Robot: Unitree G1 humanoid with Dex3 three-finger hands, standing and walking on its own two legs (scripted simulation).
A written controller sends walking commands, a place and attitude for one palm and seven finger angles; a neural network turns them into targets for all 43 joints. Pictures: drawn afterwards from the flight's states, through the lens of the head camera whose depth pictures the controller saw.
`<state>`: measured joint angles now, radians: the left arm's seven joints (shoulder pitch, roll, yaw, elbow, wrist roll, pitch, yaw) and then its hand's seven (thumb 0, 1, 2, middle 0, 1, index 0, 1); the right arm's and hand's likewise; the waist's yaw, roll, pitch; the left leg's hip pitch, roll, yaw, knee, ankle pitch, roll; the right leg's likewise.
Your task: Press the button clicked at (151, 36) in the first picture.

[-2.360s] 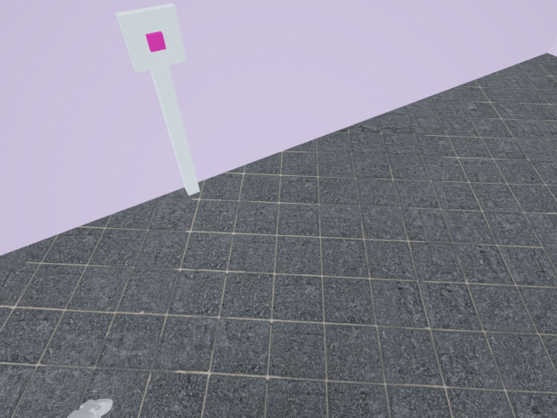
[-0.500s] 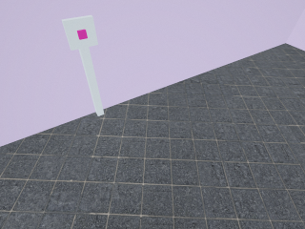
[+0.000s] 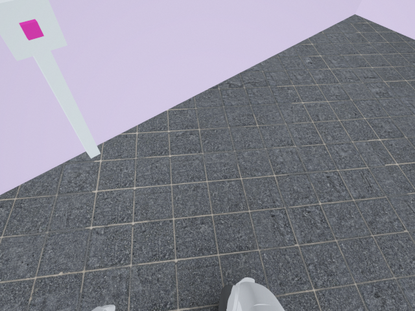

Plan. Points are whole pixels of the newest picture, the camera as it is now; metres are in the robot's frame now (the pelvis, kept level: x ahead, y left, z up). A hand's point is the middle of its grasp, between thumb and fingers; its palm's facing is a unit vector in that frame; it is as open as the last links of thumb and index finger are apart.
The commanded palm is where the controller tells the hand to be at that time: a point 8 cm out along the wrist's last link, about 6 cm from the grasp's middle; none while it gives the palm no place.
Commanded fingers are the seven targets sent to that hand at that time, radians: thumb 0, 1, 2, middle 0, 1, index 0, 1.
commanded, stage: walk to a spot facing it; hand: left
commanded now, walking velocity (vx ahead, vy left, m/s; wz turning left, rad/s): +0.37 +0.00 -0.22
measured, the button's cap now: (31, 29) +0.92 +0.64 +0.01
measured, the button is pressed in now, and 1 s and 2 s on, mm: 0 0 0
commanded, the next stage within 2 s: turn to face it in 0.76 s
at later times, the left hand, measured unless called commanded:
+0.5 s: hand (125, 270) +0.22 +0.20 -0.18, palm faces +0.02 -0.99 -0.11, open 7.3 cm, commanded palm none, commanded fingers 0.00 0.90 0.90 -0.20 -0.30 -0.20 -0.30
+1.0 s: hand (181, 136) +0.63 +0.11 -0.16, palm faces -0.30 -0.93 -0.23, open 7.3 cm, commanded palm none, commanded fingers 0.00 0.90 0.90 -0.20 -0.30 -0.20 -0.30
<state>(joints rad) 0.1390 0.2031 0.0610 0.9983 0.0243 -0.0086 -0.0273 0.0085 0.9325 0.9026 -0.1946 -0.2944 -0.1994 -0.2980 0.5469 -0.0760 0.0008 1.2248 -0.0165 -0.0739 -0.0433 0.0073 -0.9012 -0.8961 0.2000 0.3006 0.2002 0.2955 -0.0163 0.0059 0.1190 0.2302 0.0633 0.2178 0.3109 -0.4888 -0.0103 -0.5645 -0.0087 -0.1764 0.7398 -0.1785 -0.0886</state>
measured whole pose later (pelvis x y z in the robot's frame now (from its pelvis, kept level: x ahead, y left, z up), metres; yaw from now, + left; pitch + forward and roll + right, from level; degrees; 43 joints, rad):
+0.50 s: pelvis +0.24 +0.03 +0.01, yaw -5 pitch +0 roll -2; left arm 0.37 0.16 0.06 1.08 0.02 -0.05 -0.01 0.00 0.91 0.90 -0.20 -0.30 -0.20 -0.30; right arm 0.16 -0.17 -0.05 1.00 -0.03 -0.07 0.01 0.01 -0.92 -0.90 0.20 0.30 0.20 0.29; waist 0.04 -0.04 0.03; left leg -0.37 0.12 0.15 0.62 -0.23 0.01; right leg -0.17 0.00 -0.08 0.64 -0.42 -0.03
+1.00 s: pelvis +0.45 -0.03 -0.01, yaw -16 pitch -1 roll +0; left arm 0.08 0.19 0.06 0.97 0.02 -0.06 -0.01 0.00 0.92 0.90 -0.19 -0.29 -0.20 -0.30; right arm 0.40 -0.15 -0.04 1.14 0.00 -0.02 -0.03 0.01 -0.91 -0.90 0.20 0.30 0.20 0.30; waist -0.05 0.03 0.13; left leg -0.21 0.15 0.13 1.11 -0.53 -0.04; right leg -0.44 -0.04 -0.18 0.70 -0.23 -0.09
